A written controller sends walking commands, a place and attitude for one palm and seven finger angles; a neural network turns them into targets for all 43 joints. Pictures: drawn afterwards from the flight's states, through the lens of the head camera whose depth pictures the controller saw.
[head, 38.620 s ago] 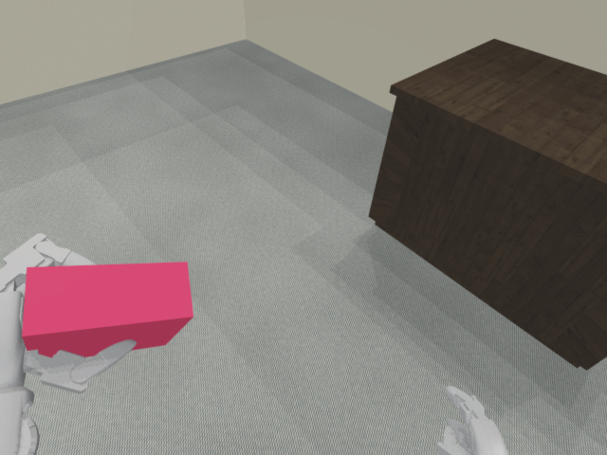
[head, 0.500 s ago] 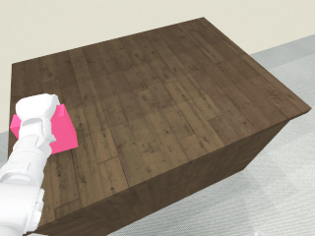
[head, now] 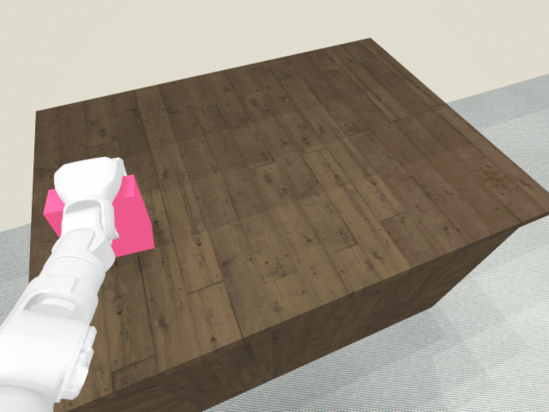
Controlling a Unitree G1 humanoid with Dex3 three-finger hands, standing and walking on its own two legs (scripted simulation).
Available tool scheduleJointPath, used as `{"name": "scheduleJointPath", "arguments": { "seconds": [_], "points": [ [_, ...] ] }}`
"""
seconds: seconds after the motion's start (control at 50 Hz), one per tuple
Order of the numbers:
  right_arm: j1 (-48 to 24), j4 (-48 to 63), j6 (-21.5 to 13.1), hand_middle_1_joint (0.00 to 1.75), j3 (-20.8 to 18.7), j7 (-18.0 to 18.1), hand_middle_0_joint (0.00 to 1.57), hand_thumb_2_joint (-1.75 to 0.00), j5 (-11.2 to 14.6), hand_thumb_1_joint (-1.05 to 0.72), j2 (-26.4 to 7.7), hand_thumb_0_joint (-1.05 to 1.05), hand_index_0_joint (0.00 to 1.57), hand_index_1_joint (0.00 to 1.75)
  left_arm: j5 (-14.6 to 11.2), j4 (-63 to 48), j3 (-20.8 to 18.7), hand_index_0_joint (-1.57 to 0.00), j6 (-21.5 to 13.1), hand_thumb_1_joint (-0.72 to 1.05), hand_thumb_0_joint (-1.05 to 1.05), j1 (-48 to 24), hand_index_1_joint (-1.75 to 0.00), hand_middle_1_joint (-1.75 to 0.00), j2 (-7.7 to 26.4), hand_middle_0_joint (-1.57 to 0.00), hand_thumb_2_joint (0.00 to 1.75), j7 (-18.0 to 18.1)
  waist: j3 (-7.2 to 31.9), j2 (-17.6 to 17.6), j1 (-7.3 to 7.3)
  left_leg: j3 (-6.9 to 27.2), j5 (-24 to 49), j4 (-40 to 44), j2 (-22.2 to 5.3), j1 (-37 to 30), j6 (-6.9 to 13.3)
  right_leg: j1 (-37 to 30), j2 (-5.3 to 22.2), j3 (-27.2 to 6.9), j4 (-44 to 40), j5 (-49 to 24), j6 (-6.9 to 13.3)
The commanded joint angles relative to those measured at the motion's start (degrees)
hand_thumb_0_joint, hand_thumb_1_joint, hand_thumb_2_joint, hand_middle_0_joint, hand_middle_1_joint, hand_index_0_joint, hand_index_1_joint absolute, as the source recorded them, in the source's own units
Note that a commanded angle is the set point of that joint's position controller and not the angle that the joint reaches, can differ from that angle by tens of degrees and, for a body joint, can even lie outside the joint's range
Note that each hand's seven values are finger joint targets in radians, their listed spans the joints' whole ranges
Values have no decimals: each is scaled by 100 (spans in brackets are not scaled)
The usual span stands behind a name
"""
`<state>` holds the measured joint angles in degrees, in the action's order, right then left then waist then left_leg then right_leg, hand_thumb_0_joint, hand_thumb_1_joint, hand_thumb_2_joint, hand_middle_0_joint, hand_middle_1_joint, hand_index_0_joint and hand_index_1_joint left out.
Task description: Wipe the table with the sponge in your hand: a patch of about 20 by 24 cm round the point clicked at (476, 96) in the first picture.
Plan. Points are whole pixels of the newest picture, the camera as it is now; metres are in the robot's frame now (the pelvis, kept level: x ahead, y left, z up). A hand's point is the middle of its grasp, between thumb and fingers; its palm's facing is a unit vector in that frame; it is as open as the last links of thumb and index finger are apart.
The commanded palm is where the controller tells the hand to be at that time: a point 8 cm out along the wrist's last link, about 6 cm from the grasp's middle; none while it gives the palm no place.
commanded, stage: slide across to the middle lane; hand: left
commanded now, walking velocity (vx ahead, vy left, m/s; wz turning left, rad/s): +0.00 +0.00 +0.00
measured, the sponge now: (109, 229) +0.40 +0.31 -0.01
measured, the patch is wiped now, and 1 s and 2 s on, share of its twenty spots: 0.45 0.70 0.90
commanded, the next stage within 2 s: wipe back along the middle lane in 0.32 s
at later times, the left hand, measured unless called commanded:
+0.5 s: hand (138, 196) +0.43 +0.25 +0.04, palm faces -0.07 -0.01 -1.00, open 10.1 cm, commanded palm +0.40 +0.23 +0.08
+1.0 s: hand (147, 214) +0.39 +0.23 +0.04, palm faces -0.05 -0.02 -1.00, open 10.1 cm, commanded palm +0.35 +0.21 +0.07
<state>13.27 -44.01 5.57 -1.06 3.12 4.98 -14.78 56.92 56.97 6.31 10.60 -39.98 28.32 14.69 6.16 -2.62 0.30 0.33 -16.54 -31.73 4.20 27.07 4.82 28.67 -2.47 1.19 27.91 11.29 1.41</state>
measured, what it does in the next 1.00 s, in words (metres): stands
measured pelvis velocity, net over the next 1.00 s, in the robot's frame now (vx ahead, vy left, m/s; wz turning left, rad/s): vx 0.01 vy -0.01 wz -0.01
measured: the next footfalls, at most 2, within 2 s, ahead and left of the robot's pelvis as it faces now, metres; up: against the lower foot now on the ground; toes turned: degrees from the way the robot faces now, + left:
none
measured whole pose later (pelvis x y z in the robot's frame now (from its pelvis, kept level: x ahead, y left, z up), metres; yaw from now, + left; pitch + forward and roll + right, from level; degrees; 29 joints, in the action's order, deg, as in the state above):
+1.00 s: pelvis +0.01 -0.01 +0.01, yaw -1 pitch +8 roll -1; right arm 5.2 -40.5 11.0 0.8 2.8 5.2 -14.9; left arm 55.8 42.2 13.9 27.4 -31.3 16.9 14.7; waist 6.5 -2.4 -1.7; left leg -0.4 -16.1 -27.4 3.9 19.4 4.2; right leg 22.3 -2.8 0.1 25.8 11.6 2.1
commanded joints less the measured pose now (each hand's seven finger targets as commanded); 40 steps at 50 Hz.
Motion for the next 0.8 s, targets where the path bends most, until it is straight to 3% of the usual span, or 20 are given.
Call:
{"name": "scheduleJointPath", "arguments": {
  "seconds": [0.0,0.06,0.14,0.16,0.22,0.26,0.3,0.34,0.36,0.38,0.46,0.48,0.52,0.54,0.56,0.6,0.68,0.72,0.76,0.78],
  "points": [
    [-211,548,-197,30,-212,48,20,-90,-20,-90,-833,0,20,30,-68,-919,181,-120,43,10,0,-2390,-160,-160,255,-120,130,78,1560,125,319,550,1677,432,-509,-1217,-458,-609,71,-181,-185,-665,249],
    [-301,536,-180,30,-201,52,20,-90,-47,-90,-828,0,20,30,-65,-977,5,-120,119,10,0,-2435,-160,-160,342,-120,130,63,1730,90,229,589,2011,431,-539,-1356,-521,-674,67,-187,-144,-819,284],
    [-342,595,-90,30,-193,-4,20,-90,-88,-90,-800,0,20,30,30,-984,123,-120,274,10,0,-2176,-160,-160,167,-120,130,60,1840,110,152,534,2446,346,-507,-1399,-579,-883,74,-198,-105,-1203,287],
    [-379,580,-74,30,-205,-3,20,-90,-99,-90,-812,0,20,30,1,-1040,-114,-120,291,10,0,-2119,-160,-160,330,-120,130,82,1963,118,82,556,2742,321,-536,-1463,-605,-954,77,-219,-63,-1382,305],
    [-426,632,-19,30,-233,-77,20,-90,-123,-90,-764,0,20,30,14,-1247,284,-120,449,10,0,-1957,-160,-160,-211,-120,130,91,2002,173,113,568,3256,216,-581,-1643,-647,-904,77,-186,-32,-1616,264],
    [-566,651,29,30,-198,-98,20,-90,-104,-90,-779,0,20,30,-71,-1259,113,-120,595,10,0,-1861,-160,-160,-111,-120,130,115,1942,98,31,579,3332,269,-575,-1596,-678,-967,73,-195,-36,-1662,291],
    [-573,632,62,30,-201,-107,20,-90,-107,-90,-757,0,20,30,-59,-1274,390,-120,726,10,0,-2113,-160,-160,-376,-120,130,125,1889,223,152,585,3195,254,-589,-1642,-657,-906,82,-135,-46,-1579,250],
    [-627,598,89,30,-187,-97,20,-90,-105,-90,-747,0,20,30,-67,-1165,469,-120,841,10,0,-2239,-160,-160,-476,-120,130,133,1843,269,176,547,2959,278,-561,-1578,-647,-918,87,-156,-67,-1546,255],
    [-691,591,85,30,-180,-78,20,-90,-107,-90,-750,0,20,30,-124,-1257,328,-120,853,10,0,-2335,-160,-160,-385,-120,130,141,1937,173,130,540,3009,293,-562,-1615,-646,-962,85,-183,-63,-1600,281],
    [-654,588,89,30,-178,-72,20,-90,-116,-90,-744,0,20,30,-111,-1285,539,-120,874,10,0,-2473,-160,-160,-544,-120,130,133,1990,176,207,515,2946,275,-547,-1661,-635,-1004,94,-141,-60,-1615,261],
    [-764,627,160,30,-142,-65,20,-90,-116,-90,-773,0,20,30,-95,-1013,268,-120,966,10,0,-1785,-160,-160,-372,-120,130,79,1962,427,39,420,2785,350,-465,-1347,-583,-1409,124,-236,-75,-1936,300],
    [-750,661,177,30,-132,-64,20,-90,-126,-90,-767,0,20,30,-64,-1065,412,-120,970,10,0,-1773,-160,-160,-468,-120,130,58,1931,438,65,393,2770,337,-453,-1331,-566,-1446,128,-231,-64,-2005,290],
    [-817,753,211,30,-120,-84,20,-90,-111,-90,-759,0,20,30,-67,-1087,370,-120,1023,10,0,-1331,-160,-160,-456,-120,130,39,1855,458,-40,351,2577,392,-408,-1193,-533,-1580,139,-277,-98,-1999,299],
    [-858,774,223,30,-119,-81,20,-90,-105,-90,-765,0,20,30,-92,-1156,344,-120,1034,10,0,-1297,-160,-160,-432,-120,130,42,1773,514,-24,326,2439,412,-399,-1134,-509,-1604,149,-307,-125,-2023,296],
    [-921,815,231,30,-124,-76,20,-90,-88,-90,-783,0,20,30,-130,-1233,113,-120,1041,10,0,-1064,-160,-160,-243,-120,130,52,1812,548,-119,340,2440,450,-385,-1073,-495,-1748,159,-331,-112,-2062,315],
    [-978,887,237,30,-116,-77,20,-90,-75,-90,-759,0,20,30,-133,-1470,414,-120,1109,10,0,-1018,-160,-160,-532,-120,130,47,1764,506,-77,314,2398,465,-379,-1126,-477,-1713,162,-330,-137,-2059,301],
    [-1122,941,266,30,-112,-100,20,-90,-42,-90,-769,0,20,30,-151,-1662,490,-120,1345,10,0,-641,-160,-160,-632,-120,130,38,1624,354,-151,334,2359,523,-373,-1195,-500,-1661,149,-304,-163,-1845,332],
    [-1169,950,278,30,-104,-101,20,-90,-32,-90,-767,0,20,30,-168,-1611,584,-120,1481,10,0,-447,-160,-160,-772,-120,130,11,1535,617,-140,308,2145,554,-355,-1109,-466,-1684,145,-331,-211,-1800,323],
    [-1261,955,294,30,-79,-69,20,-90,2,-90,-789,0,20,30,-195,-1669,478,-120,1554,10,0,-568,-160,-160,-622,-120,130,-18,1454,614,-128,320,1986,615,-348,-1043,-456,-1692,161,-352,-218,-1686,338],
    [-1276,969,300,30,-64,-54,20,-90,-4,-90,-790,0,20,30,-189,-1605,595,-120,1614,10,0,-470,-160,-160,-727,-120,130,-36,1362,657,-125,289,1876,627,-328,-1032,-427,-1682,159,-330,-253,-1608,325]
  ]
}}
